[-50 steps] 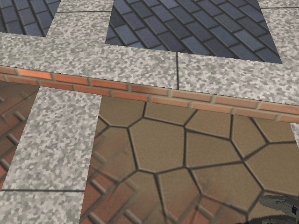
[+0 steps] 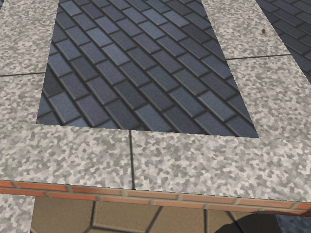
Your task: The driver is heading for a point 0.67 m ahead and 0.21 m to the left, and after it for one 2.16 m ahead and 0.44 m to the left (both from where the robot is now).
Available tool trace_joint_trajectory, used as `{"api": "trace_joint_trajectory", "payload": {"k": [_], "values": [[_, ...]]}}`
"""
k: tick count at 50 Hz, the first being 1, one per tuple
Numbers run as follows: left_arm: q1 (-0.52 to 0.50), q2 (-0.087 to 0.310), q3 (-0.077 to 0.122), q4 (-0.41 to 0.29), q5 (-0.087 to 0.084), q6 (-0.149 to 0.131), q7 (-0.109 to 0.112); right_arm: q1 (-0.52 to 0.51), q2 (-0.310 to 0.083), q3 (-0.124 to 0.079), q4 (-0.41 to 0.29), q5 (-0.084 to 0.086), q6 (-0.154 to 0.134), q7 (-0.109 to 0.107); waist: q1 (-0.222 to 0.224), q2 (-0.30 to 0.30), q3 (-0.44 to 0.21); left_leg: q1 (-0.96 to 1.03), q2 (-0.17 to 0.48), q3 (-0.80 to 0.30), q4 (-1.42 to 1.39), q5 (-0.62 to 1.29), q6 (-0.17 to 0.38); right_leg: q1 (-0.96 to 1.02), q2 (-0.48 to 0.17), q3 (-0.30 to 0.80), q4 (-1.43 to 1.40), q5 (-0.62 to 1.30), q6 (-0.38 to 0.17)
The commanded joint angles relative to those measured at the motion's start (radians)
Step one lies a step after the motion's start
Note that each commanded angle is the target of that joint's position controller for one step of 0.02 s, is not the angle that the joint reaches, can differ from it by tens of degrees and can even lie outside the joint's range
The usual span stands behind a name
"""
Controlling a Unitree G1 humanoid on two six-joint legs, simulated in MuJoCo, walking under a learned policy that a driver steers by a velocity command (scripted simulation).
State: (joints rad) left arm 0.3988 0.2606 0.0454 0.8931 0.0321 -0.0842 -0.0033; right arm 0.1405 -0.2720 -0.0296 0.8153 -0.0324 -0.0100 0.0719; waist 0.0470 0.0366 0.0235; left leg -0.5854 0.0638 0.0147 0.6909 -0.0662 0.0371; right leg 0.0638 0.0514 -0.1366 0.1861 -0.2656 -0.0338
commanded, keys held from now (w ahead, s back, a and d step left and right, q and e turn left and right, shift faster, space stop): w+q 0.92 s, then w+e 0.08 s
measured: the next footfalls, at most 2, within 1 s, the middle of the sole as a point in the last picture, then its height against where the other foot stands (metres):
left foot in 0.10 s outside the picture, level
right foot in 0.60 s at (172, 231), level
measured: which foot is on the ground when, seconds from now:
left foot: up 0.00-0.08, down 0.10-0.58, up 0.60-1.00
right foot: down 0.00-0.12, up 0.14-0.58, down 0.60-1.00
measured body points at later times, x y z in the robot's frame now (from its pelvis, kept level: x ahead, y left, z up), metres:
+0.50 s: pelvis +0.27 +0.05 +0.00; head +0.30 +0.06 +0.45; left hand +0.39 +0.33 -0.11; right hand +0.35 -0.23 -0.12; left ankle +0.17 +0.10 -0.74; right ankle +0.44 -0.06 -0.70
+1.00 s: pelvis +0.52 +0.13 +0.00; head +0.57 +0.14 +0.44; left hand +0.31 +0.28 -0.13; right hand +0.85 +0.11 -0.06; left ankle +0.54 +0.28 -0.50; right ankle +0.46 -0.03 -0.74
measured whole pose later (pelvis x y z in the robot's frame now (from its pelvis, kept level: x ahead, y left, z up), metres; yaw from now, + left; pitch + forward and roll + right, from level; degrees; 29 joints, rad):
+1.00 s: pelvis +0.52 +0.13 +0.00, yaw +34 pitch +4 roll +0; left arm 0.52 0.19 0.02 1.00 0.04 -0.10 0.02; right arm -0.02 -0.17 -0.01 0.50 -0.05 0.04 -0.02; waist 0.04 0.04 0.03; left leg -1.20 -0.01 -0.01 1.81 -0.55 0.10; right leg 0.03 -0.03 -0.22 0.23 -0.33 0.01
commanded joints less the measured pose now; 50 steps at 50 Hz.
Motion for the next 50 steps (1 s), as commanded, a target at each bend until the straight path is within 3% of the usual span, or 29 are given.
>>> {"api": "trace_joint_trajectory", "payload": {"k": [1, 3, 4, 5, 6, 7, 8, 9, 10, 12, 14, 16, 20, 21, 24, 26, 28, 29, 30, 31, 32, 33, 34, 35, 36, 40, 45, 48, 50], "values": [[0.014, 0.153, 0.033, -0.018, 0.001, -0.008, 0.012, -0.128, -0.071, -0.013, -0.107, -0.003, -0.017, 0.005, 0.006, -0.103, 0.084, -0.001, -0.007, 0.045, -0.068, -0.053, 0.04, -0.025, -0.312, 0.06, -0.02, 0.357, -0.106], [0.007, 0.175, 0.036, -0.006, 0.003, -0.001, 0.015, -0.087, -0.077, -0.019, -0.105, -0.007, -0.02, -0.005, -0.018, -0.105, 0.045, 0.089, -0.066, 0.098, -0.096, -0.142, 0.078, 0.013, -0.307, 0.014, 0.129, 0.687, -0.088], [-0.002, 0.185, 0.036, -0.003, 0.001, 0.006, 0.016, 0.002, -0.088, -0.027, -0.084, -0.012, -0.026, -0.013, -0.06, -0.101, -0.013, 0.2, -0.112, 0.119, -0.131, -0.161, 0.105, 0.01, -0.293, -0.02, 0.287, 0.855, -0.076], [-0.008, 0.177, 0.03, -0.01, -0.001, 0.011, 0.019, 0.173, -0.119, -0.045, -0.031, -0.021, -0.034, -0.023, -0.129, -0.066, -0.111, 0.412, -0.136, 0.097, -0.178, -0.138, 0.14, -0.07, -0.259, -0.056, 0.511, 0.847, -0.05], [-0.008, 0.13, 0.011, -0.063, -0.017, 0.005, 0.015, 0.339, -0.236, -0.083, -0.005, -0.029, -0.035, -0.041, -0.188, 0.081, -0.24, 0.715, 0.083, -0.236, -0.226, -0.265, 0.238, -0.364, -0.191, -0.086, 0.86, 0.55, -0.002], [-0.024, 0.093, 0.009, -0.105, -0.01, -0.005, 0.004, 0.318, -0.31, -0.104, -0.006, 0.005, -0.027, -0.046, -0.139, 0.279, -0.306, 0.885, 0.289, -0.744, -0.39, -0.16, 0.351, -0.686, 0.017, 0.021, 1.144, -0.238, 0.036], [-0.099, 0.15, 0.018, -0.103, 0.005, -0.007, 0.001, 0.284, -0.289, -0.101, -0.011, 0.028, -0.021, -0.046, -0.152, 0.109, -0.246, 0.859, 0.261, -0.648, -0.39, -0.089, 0.332, -0.773, -0.054, 0.181, 1.179, -0.199, 0.016], [-0.13, 0.13, 0.01, -0.11, -0.009, -0.016, -0.005, 0.236, -0.238, -0.09, -0.012, 0.029, -0.019, -0.053, -0.127, 0.033, -0.129, 0.735, 0.236, -0.519, -0.387, -0.011, 0.31, -0.777, -0.1, 0.181, 1.131, -0.114, 0.01], [-0.131, 0.116, 0.006, -0.103, -0.009, -0.019, -0.004, 0.194, -0.183, -0.075, -0.015, 0.025, -0.018, -0.056, -0.087, -0.03, -0.052, 0.614, 0.187, -0.432, -0.408, 0.083, 0.266, -0.73, -0.134, 0.178, 1.029, -0.068, 0.009], [-0.115, 0.104, 0.001, -0.096, 0.02, 0.011, -0.002, 0.138, -0.146, -0.06, -0.021, 0.029, -0.026, -0.06, -0.036, -0.009, -0.033, 0.494, 0.118, -0.326, -0.433, 0.218, 0.233, -0.62, -0.15, 0.176, 0.931, -0.053, 0.034], [-0.112, 0.09, -0.003, -0.098, 0.026, 0.037, -0.006, 0.152, -0.159, -0.063, -0.015, 0.034, -0.041, -0.057, -0.023, 0.0, -0.045, 0.459, 0.09, -0.289, -0.445, 0.296, 0.242, -0.595, -0.137, 0.154, 0.889, -0.047, 0.058], [-0.165, 0.082, -0.006, -0.117, 0.022, 0.043, -0.009, 0.169, -0.183, -0.07, -0.008, 0.033, -0.044, -0.059, -0.029, 0.005, -0.023, 0.43, 0.069, -0.274, -0.467, 0.26, 0.24, -0.618, -0.133, 0.139, 0.809, 0.005, 0.081], [-0.339, 0.074, -0.015, -0.172, 0.016, 0.041, -0.015, 0.215, -0.178, -0.073, 0.004, 0.033, -0.04, -0.061, -0.086, 0.025, 0.015, 0.441, 0.031, -0.274, -0.469, 0.196, 0.198, -0.646, -0.116, 0.129, 0.587, 0.157, 0.106], [-0.341, 0.06, -0.02, -0.171, 0.006, 0.041, -0.012, 0.228, -0.173, -0.074, 0.007, 0.024, -0.039, -0.064, -0.094, 0.059, -0.01, 0.458, 0.036, -0.277, -0.447, 0.189, 0.199, -0.625, -0.101, 0.12, 0.599, 0.154, 0.107], [-0.399, 0.076, -0.023, -0.2, -0.001, 0.029, -0.006, 0.244, -0.172, -0.075, 0.0, 0.009, -0.034, -0.072, -0.108, 0.04, -0.013, 0.493, 0.07, -0.339, -0.39, 0.271, 0.194, -0.604, -0.081, 0.134, 0.55, 0.153, 0.085], [-0.369, 0.098, -0.018, -0.206, 0.004, 0.024, 0.002, 0.215, -0.185, -0.078, -0.018, 0.004, -0.033, -0.084, -0.081, 0.046, -0.019, 0.544, 0.087, -0.384, -0.327, 0.348, 0.182, -0.582, -0.072, 0.155, 0.504, 0.087, 0.057], [-0.191, 0.114, -0.006, -0.163, 0.008, 0.014, 0.016, 0.146, -0.192, -0.08, -0.036, 0.015, -0.037, -0.082, 0.02, 0.034, -0.08, 0.464, 0.025, -0.357, -0.149, 0.588, 0.13, -0.294, -0.002, 0.121, 0.371, 0.063, 0.021], [-0.045, 0.146, 0.01, -0.125, 0.017, 0.004, 0.026, 0.115, -0.181, -0.078, -0.042, 0.033, -0.043, -0.073, 0.102, -0.026, -0.138, 0.38, -0.045, -0.312, 0.056, 0.554, 0.093, -0.086, -0.027, 0.131, 0.262, 0.144, 0.002], [0.091, 0.239, 0.035, -0.119, 0.033, -0.001, 0.045, 0.113, -0.086, -0.051, -0.077, 0.044, -0.056, -0.071, 0.14, -0.15, -0.23, 0.208, -0.131, -0.225, 0.362, 0.159, 0.049, 0.118, -0.298, 0.399, 0.176, 0.034, -0.046], [0.026, 0.321, 0.051, -0.123, 0.03, 0.015, 0.043, 0.268, 0.002, -0.031, -0.109, 0.044, -0.051, -0.072, -0.016, -0.317, -0.248, -0.027, -0.243, -0.154, 0.533, -0.491, 0.03, 0.181, -0.53, 0.834, 0.058, 0.188, -0.133], [-0.065, 0.243, 0.049, -0.141, 0.017, 0.029, 0.035, 0.281, -0.077, -0.04, -0.073, 0.003, -0.022, -0.082, -0.038, -0.132, -0.169, -0.099, -0.133, -0.136, 0.683, -0.435, 0.027, 0.059, -0.523, 0.88, 0.075, -0.138, -0.184], [-0.136, 0.131, 0.023, -0.158, 0.01, 0.033, 0.027, 0.215, -0.1, -0.046, -0.076, -0.015, -0.013, -0.072, -0.036, -0.042, -0.052, -0.133, -0.092, -0.113, 0.725, -0.362, 0.022, -0.062, -0.452, 0.724, 0.048, -0.312, -0.171], [-0.172, 0.087, 0.01, -0.157, 0.008, 0.033, 0.023, 0.169, -0.091, -0.047, -0.093, -0.017, -0.009, -0.058, -0.045, -0.074, 0.019, -0.146, -0.066, -0.092, 0.737, -0.322, 0.019, -0.15, -0.383, 0.572, 0.027, -0.294, -0.14], [-0.16, 0.071, 0.004, -0.144, 0.006, 0.026, 0.025, 0.15, -0.077, -0.046, -0.108, -0.016, -0.002, -0.045, -0.049, -0.129, 0.051, -0.156, -0.049, -0.087, 0.756, -0.286, 0.014, -0.202, -0.333, 0.454, 0.012, -0.206, -0.112], [-0.112, 0.062, 0.002, -0.114, 0.005, 0.02, 0.029, 0.118, -0.052, -0.039, -0.133, -0.016, 0.01, -0.037, -0.032, -0.175, 0.05, -0.2, -0.06, -0.057, 0.893, -0.282, 0.01, -0.201, -0.319, 0.392, 0.016, -0.11, -0.12], [-0.033, 0.065, 0.008, -0.052, 0.002, -0.008, 0.009, -0.014, 0.007, -0.015, -0.246, -0.004, 0.025, -0.046, -0.054, -0.113, 0.048, -0.418, -0.066, -0.085, 1.022, -0.283, 0.015, -0.216, -0.32, 0.241, 0.002, 0.0, -0.108], [0.069, 0.082, 0.014, 0.011, 0.011, -0.029, 0.008, -0.172, 0.049, 0.0, -0.364, -0.017, 0.049, -0.089, -0.046, -0.133, 0.052, -0.693, -0.077, -0.055, 1.213, -0.381, 0.049, -0.079, -0.36, 0.146, -0.025, 0.165, -0.113], [0.2, 0.039, -0.003, 0.085, 0.01, -0.034, 0.023, -0.329, 0.099, 0.027, -0.435, -0.018, 0.034, -0.101, 0.007, -0.099, 0.099, -0.913, -0.072, -0.05, 1.204, -0.503, 0.084, 0.088, -0.36, 0.151, -0.057, 0.194, -0.124], [0.263, 0.037, -0.009, 0.128, 0.004, -0.015, 0.044, -0.452, 0.14, 0.059, -0.497, -0.007, 0.008, -0.077, 0.045, -0.089, 0.107, -0.961, -0.045, 0.03, 1.044, -0.572, 0.069, 0.157, -0.334, 0.131, -0.122, 0.259, -0.132]]}}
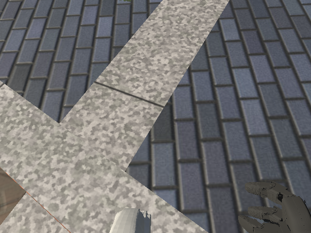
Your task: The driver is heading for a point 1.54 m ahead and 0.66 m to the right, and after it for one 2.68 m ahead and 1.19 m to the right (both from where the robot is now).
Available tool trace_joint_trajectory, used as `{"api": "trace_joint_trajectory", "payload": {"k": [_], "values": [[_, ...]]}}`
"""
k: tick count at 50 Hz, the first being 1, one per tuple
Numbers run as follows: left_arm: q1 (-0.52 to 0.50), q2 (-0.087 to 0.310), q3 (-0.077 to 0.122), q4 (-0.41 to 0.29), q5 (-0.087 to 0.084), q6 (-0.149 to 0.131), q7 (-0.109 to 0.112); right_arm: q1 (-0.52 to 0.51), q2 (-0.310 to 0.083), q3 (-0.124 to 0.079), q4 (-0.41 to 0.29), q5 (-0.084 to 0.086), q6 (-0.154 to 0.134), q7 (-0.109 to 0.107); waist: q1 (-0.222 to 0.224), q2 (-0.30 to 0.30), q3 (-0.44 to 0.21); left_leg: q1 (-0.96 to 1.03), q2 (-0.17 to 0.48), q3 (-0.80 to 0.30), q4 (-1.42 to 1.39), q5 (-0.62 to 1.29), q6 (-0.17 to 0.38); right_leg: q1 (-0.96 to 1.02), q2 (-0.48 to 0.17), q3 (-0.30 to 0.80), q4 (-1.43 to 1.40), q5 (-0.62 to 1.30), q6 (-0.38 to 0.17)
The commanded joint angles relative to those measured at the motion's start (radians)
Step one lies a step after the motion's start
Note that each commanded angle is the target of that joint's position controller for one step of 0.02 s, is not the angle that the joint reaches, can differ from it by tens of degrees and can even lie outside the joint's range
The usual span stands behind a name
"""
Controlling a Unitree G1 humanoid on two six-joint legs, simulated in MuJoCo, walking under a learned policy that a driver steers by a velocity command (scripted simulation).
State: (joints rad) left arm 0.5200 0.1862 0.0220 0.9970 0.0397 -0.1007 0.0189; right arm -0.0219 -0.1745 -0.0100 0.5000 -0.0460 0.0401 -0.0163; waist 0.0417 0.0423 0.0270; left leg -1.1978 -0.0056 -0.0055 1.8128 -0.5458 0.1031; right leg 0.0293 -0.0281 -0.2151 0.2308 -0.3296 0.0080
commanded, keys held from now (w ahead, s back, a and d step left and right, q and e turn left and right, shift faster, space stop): w+e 0.90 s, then e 0.10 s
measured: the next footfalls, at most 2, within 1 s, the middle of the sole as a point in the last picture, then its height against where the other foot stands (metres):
left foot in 0.12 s outside the picture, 0.14 m higher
right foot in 0.74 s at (205, 188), level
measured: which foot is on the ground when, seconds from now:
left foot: up 0.00-0.10, down 0.12-0.76, up 0.78-1.00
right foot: down 0.00-0.14, up 0.16-0.72, down 0.74-1.00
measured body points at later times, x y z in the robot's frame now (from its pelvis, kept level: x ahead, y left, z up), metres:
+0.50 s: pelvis +0.33 +0.05 +0.14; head +0.34 +0.06 +0.59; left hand +0.57 +0.24 +0.04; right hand +0.28 -0.17 +0.00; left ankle +0.27 +0.10 -0.60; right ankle +0.43 -0.14 -0.47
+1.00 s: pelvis +0.64 -0.03 +0.14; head +0.67 -0.03 +0.58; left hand +0.68 +0.21 -0.01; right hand +0.78 -0.34 +0.09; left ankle +0.85 +0.05 -0.56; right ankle +0.53 -0.10 -0.60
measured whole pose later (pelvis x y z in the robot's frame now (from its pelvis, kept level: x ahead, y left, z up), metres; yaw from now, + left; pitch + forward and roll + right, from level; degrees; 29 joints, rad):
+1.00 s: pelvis +0.64 -0.03 +0.14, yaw -28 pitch +3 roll -2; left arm 0.49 0.19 0.05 0.99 -0.01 -0.06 0.01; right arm -0.01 -0.24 0.01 0.69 0.02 -0.15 -0.02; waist 0.11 0.01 -0.02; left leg -0.68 0.08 -0.13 0.76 -0.14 -0.07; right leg -0.16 0.13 0.17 0.45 -0.32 -0.06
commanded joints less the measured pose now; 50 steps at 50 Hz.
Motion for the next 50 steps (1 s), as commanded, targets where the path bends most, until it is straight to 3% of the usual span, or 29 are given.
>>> {"api": "trace_joint_trajectory", "payload": {"k": [1, 3, 4, 5, 6, 7, 8, 9, 10, 11, 12, 13, 14, 16, 20, 24, 27, 31, 36, 37, 38, 39, 40, 41, 42, 44, 45, 47, 50], "values": [[0.146, 0.104, 0.012, 0.047, -0.013, 0.017, 0.036, -0.312, 0.067, 0.057, -0.216, 0.006, -0.051, 0.026, 0.028, -0.097, 0.097, -0.315, 0.072, 0.085, -0.16, -0.079, 0.007, 0.201, -0.254, 0.204, -0.199, 0.424, -0.172], [0.068, 0.093, 0.006, 0.016, -0.048, 0.043, 0.036, -0.254, 0.096, 0.083, -0.195, 0.03, -0.061, 0.071, -0.002, -0.044, -0.013, 0.356, 0.05, 0.232, -0.635, 0.173, 0.021, -0.068, -0.195, 0.115, -0.309, 0.8, -0.198], [0.085, 0.147, 0.015, -0.006, -0.039, 0.043, 0.02, -0.145, 0.053, 0.056, -0.14, 0.035, -0.055, 0.072, -0.02, -0.089, -0.116, 0.634, -0.05, 0.28, -0.66, 0.13, 0.025, -0.103, -0.203, 0.103, -0.186, 1.267, -0.211], [0.072, 0.248, 0.036, -0.023, -0.033, 0.022, -0.002, 0.093, -0.014, 0.02, -0.073, 0.034, -0.049, 0.06, -0.127, -0.196, -0.28, 0.874, -0.117, 0.259, -0.637, 0.13, 0.047, -0.067, -0.255, 0.12, 0.037, 1.75, -0.201], [-0.033, 0.357, 0.075, -0.051, -0.056, -0.004, -0.028, 0.362, -0.071, -0.016, -0.017, 0.039, -0.041, 0.042, -0.296, -0.279, -0.413, 1.058, -0.086, 0.118, -0.751, 0.224, 0.084, -0.048, -0.258, 0.134, 0.309, 1.847, -0.146], [-0.072, 0.311, 0.079, -0.109, -0.105, -0.037, -0.059, 0.454, -0.166, -0.051, 0.023, 0.027, -0.058, 0.026, -0.322, -0.165, -0.512, 1.311, 0.087, -0.215, -0.922, 0.157, 0.137, -0.313, -0.15, 0.178, 0.656, 1.449, -0.084], [-0.032, 0.206, 0.071, -0.147, -0.099, -0.04, -0.086, 0.485, -0.293, -0.095, 0.062, 0.014, -0.068, 0.019, -0.269, 0.164, -0.652, 1.444, 0.413, -0.753, -1.248, 0.325, 0.189, -0.487, 0.083, 0.233, 1.156, 0.058, -0.036], [-0.073, 0.169, 0.085, -0.146, -0.063, -0.036, -0.078, 0.434, -0.274, -0.101, 0.084, 0.015, -0.063, 0.017, -0.232, 0.052, -0.635, 1.347, 0.396, -0.858, -1.344, 0.43, 0.137, -0.564, 0.092, 0.437, 1.44, 0.098, -0.057], [-0.07, 0.138, 0.078, -0.12, 0.008, -0.03, -0.148, 0.636, -0.249, -0.042, 0.245, -0.019, -0.088, 0.069, -0.225, 0.077, -0.182, 1.045, 0.308, -0.711, -1.368, 0.173, 0.082, -0.823, 0.125, 0.623, 1.648, 0.315, -0.13], [-0.058, 0.1, 0.061, -0.138, 0.042, -0.045, -0.14, 0.478, -0.212, -0.047, 0.312, 0.013, -0.109, 0.096, -0.103, 0.076, -0.093, 0.918, 0.292, -0.51, -1.331, 0.22, 0.12, -0.885, 0.094, 0.529, 1.748, 0.303, -0.141], [-0.047, 0.027, 0.029, -0.139, 0.05, -0.04, -0.134, 0.32, -0.115, -0.025, 0.306, 0.011, -0.121, 0.1, -0.047, -0.09, -0.127, 0.878, 0.282, -0.406, -1.299, 0.199, 0.152, -0.913, 0.076, 0.508, 1.8, 0.281, -0.165], [-0.078, -0.009, 0.004, -0.154, 0.039, -0.025, -0.125, 0.257, -0.009, 0.008, 0.329, -0.013, -0.127, 0.105, 0.003, -0.147, -0.124, 0.818, 0.28, -0.356, -1.319, 0.243, 0.14, -0.922, 0.02, 0.485, 1.744, 0.333, -0.181], [-0.095, -0.031, -0.013, -0.16, 0.022, -0.008, -0.128, 0.219, 0.049, 0.023, 0.346, -0.031, -0.128, 0.099, 0.029, -0.121, -0.117, 0.788, 0.296, -0.343, -1.36, 0.275, 0.112, -0.965, -0.018, 0.477, 1.753, 0.367, -0.191], [-0.143, -0.011, -0.013, -0.174, -0.002, 0.005, -0.122, 0.194, 0.07, 0.034, 0.381, -0.034, -0.149, 0.075, 0.069, -0.09, -0.085, 0.754, 0.272, -0.228, -1.464, 0.281, 0.027, -0.991, -0.055, 0.488, 1.629, 0.391, -0.203], [-0.337, 0.098, 0.018, -0.23, 0.002, -0.03, -0.137, 0.235, -0.051, 0.01, 0.387, -0.048, -0.202, 0.04, 0.024, 0.003, -0.092, 0.778, 0.137, 0.113, -1.556, 0.502, -0.054, -0.889, -0.053, 0.351, 1.275, 0.446, -0.138], [-0.464, 0.103, 0.03, -0.256, -0.019, -0.026, -0.134, 0.443, -0.151, -0.003, 0.434, -0.073, -0.198, 0.044, -0.049, 0.029, -0.071, 1.147, 0.214, 0.157, -1.585, 0.925, -0.045, -0.989, -0.025, 0.336, 0.909, 0.456, -0.06], [-0.548, 0.074, 0.026, -0.283, -0.019, 0.015, -0.125, 0.499, -0.176, -0.009, 0.467, -0.056, -0.201, 0.071, -0.047, 0.04, -0.032, 1.234, 0.245, 0.205, -1.604, 1.087, -0.056, -0.927, -0.013, 0.259, 0.725, 0.401, -0.07], [-0.575, 0.11, 0.038, -0.291, -0.019, 0.036, -0.115, 0.518, -0.222, -0.023, 0.483, -0.041, -0.198, 0.068, -0.014, 0.06, -0.007, 1.328, 0.267, 0.265, -1.564, 1.337, -0.107, -0.813, 0.039, 0.183, 0.553, 0.282, -0.092], [-0.354, 0.193, 0.075, -0.197, -0.024, -0.003, -0.073, 0.484, -0.328, -0.07, 0.44, -0.031, -0.149, 0.03, 0.057, 0.1, -0.016, 1.34, 0.298, 0.284, -1.25, 1.729, -0.173, -0.517, 0.16, 0.101, 0.351, 0.187, -0.114], [-0.173, 0.226, 0.096, -0.127, -0.032, -0.017, -0.053, 0.456, -0.316, -0.066, 0.43, -0.059, -0.143, 0.036, 0.115, 0.055, -0.091, 1.142, 0.267, 0.259, -1.034, 1.627, -0.19, -0.191, 0.182, 0.15, 0.346, 0.326, -0.158], [0.037, 0.217, 0.097, -0.028, 0.008, -0.013, -0.025, 0.506, -0.185, -0.024, 0.446, -0.096, -0.145, 0.066, 0.138, -0.108, -0.264, 0.756, 0.193, 0.207, -0.628, 0.761, -0.24, 0.296, 0.071, 0.358, 0.495, 0.569, -0.314], [0.21, 0.235, 0.089, 0.015, 0.006, -0.003, -0.032, 0.487, -0.106, 0.002, 0.382, -0.072, -0.159, 0.104, 0.166, -0.203, -0.46, 0.413, -0.022, 0.079, -0.277, -0.098, -0.304, 0.691, -0.146, 0.75, 0.41, 0.823, -0.518], [0.272, 0.265, 0.119, 0.039, 0.011, -0.024, -0.024, 0.211, -0.1, 0.009, 0.279, 0.001, -0.179, 0.112, 0.285, -0.134, -0.252, 0.118, -0.033, -0.101, -0.193, -0.075, -0.272, 0.624, -0.212, 0.841, 0.27, 0.7, -0.457], [0.119, 0.24, 0.118, 0.023, -0.016, -0.042, -0.023, 0.068, -0.14, 0.004, 0.226, 0.007, -0.193, 0.091, 0.247, -0.112, -0.076, 0.047, 0.027, -0.158, -0.223, -0.043, -0.249, 0.406, -0.207, 0.766, 0.237, 0.592, -0.404], [-0.036, 0.147, 0.081, 0.001, -0.032, -0.042, -0.035, 0.086, -0.175, -0.004, 0.217, -0.026, -0.186, 0.064, 0.139, -0.055, -0.089, 0.161, 0.052, -0.151, -0.31, -0.002, -0.201, 0.185, -0.187, 0.721, 0.18, 0.537, -0.393], [-0.332, 0.061, 0.023, -0.086, -0.022, -0.023, -0.07, 0.216, -0.113, 0.012, 0.25, -0.055, -0.156, 0.032, -0.075, -0.047, -0.012, 0.542, 0.115, -0.121, -0.491, 0.044, -0.109, -0.43, -0.142, 0.652, 0.054, 0.462, -0.374], [-0.359, 0.13, 0.035, -0.13, -0.079, -0.008, -0.039, 0.115, -0.179, -0.017, 0.14, 0.117, -0.184, 0.001, -0.127, 0.007, 0.101, 0.595, 0.086, -0.056, -0.616, 0.085, -0.138, -0.589, -0.1, 0.734, -0.038, 0.337, -0.345], [-0.363, 0.263, 0.068, -0.168, -0.058, 0.006, -0.002, 0.097, -0.16, 0.001, 0.153, 0.086, -0.205, -0.017, -0.116, 0.017, 0.106, 0.756, 0.073, -0.01, -0.976, 0.278, -0.152, -0.7, -0.03, 0.569, -0.032, 0.464, -0.268], [-0.145, 0.252, 0.079, -0.131, -0.062, 0.029, 0.017, 0.118, -0.186, -0.022, 0.181, 0.074, -0.187, -0.023, -0.051, -0.081, -0.069, 0.993, -0.054, -0.005, -1.216, 0.661, -0.2, -0.562, 0.047, 0.52, 0.107, 0.416, -0.176]]}}
Velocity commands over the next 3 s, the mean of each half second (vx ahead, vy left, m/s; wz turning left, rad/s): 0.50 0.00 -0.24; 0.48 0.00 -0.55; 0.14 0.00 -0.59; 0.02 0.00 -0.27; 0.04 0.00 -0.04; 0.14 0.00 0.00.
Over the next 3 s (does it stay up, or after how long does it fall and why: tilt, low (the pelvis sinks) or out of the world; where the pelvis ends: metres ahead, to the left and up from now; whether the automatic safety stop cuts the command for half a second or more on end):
stays up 0.84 -0.18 0.14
